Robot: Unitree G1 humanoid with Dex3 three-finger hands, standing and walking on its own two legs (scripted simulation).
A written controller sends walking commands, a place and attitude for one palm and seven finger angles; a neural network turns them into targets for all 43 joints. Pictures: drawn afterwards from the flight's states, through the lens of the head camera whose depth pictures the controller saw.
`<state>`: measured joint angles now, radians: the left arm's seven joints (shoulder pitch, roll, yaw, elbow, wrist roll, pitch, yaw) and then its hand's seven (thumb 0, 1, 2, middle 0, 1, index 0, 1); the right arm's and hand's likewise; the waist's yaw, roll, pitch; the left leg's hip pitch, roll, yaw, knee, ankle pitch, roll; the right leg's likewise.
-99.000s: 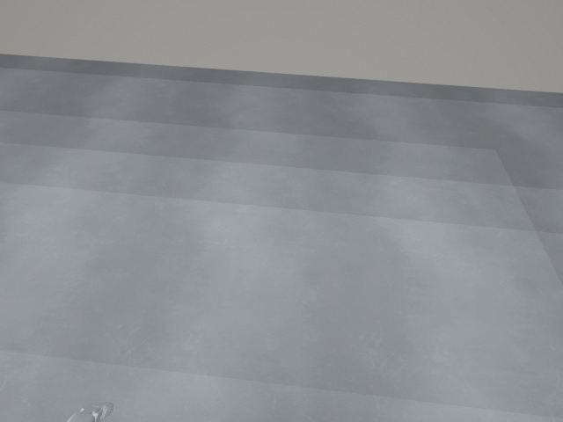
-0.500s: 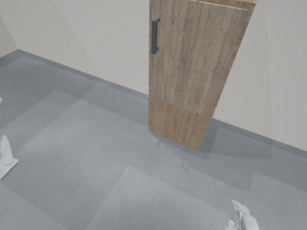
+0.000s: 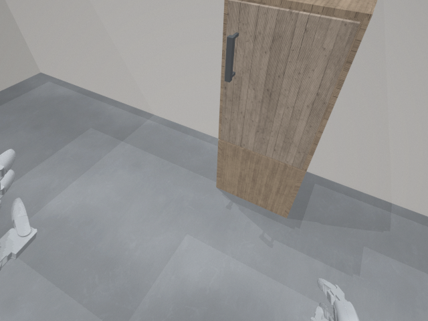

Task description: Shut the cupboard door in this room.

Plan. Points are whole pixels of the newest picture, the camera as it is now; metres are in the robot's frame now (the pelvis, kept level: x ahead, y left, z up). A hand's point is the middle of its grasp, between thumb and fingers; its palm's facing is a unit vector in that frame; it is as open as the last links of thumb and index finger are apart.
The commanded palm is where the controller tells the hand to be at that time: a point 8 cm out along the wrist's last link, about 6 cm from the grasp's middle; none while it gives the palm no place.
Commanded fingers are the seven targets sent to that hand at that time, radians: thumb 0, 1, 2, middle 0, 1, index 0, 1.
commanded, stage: let the arm hang, fingers relaxed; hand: left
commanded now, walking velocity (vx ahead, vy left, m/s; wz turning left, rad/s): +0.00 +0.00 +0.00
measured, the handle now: (232, 57) +0.94 -0.01 +0.07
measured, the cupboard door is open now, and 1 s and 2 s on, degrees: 0 0 0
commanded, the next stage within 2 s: look to check the result in 1.14 s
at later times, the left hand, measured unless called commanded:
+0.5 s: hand out of the picture -0.06 +0.19 -0.18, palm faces +0.02 -0.98 -0.18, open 7.1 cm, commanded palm none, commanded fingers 0.00 0.90 0.90 -0.20 -0.30 -0.20 -0.30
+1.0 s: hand out of the picture +0.00 +0.21 -0.17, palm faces +0.00 -0.97 -0.23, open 7.4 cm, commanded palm none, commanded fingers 0.00 0.90 0.90 -0.20 -0.30 -0.20 -0.30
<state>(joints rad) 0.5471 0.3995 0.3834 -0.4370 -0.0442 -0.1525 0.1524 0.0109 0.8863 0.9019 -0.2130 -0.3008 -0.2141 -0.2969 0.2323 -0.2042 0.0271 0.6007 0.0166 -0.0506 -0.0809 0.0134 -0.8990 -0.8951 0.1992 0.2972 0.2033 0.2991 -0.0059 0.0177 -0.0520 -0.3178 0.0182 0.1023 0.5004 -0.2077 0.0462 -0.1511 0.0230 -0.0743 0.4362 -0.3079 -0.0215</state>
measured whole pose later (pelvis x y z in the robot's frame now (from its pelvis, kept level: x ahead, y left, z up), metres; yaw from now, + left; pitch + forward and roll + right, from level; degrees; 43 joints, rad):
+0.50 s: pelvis -0.02 +0.01 +0.00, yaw +2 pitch -1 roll -1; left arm 0.34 0.21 -0.01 1.10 0.01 0.03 0.01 0.00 0.96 0.90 -0.21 -0.30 -0.21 -0.29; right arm 0.29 -0.21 0.02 1.08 -0.01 0.03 -0.01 0.01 -0.90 -0.90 0.20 0.30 0.20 0.30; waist 0.00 -0.03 0.06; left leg -0.27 -0.01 0.09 0.43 -0.15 0.07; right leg -0.11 0.00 -0.09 0.40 -0.27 -0.01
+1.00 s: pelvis -0.02 +0.02 +0.01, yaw +0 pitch -2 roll +0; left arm 0.25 0.20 0.00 1.13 0.02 -0.01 0.01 0.00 0.90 0.90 -0.20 -0.30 -0.20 -0.29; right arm 0.21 -0.22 -0.01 1.13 -0.01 0.00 -0.02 0.00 -0.90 -0.89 0.20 0.30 0.20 0.30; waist -0.01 0.01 0.01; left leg -0.20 -0.03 0.12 0.34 -0.11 0.08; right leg -0.08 -0.02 -0.06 0.37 -0.26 0.00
